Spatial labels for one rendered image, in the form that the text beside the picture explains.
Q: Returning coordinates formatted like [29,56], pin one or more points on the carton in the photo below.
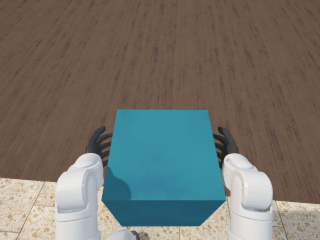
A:
[163,169]

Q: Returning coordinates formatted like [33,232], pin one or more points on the robot left forearm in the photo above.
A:
[76,199]

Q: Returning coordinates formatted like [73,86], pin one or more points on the right robot hand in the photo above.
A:
[228,147]

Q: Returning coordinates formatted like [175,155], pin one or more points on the robot left shin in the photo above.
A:
[124,229]

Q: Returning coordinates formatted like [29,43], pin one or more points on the left robot hand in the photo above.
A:
[95,146]

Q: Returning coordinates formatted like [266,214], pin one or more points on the robot right forearm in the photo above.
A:
[251,199]

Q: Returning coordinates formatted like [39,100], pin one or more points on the left robot foot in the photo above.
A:
[136,234]

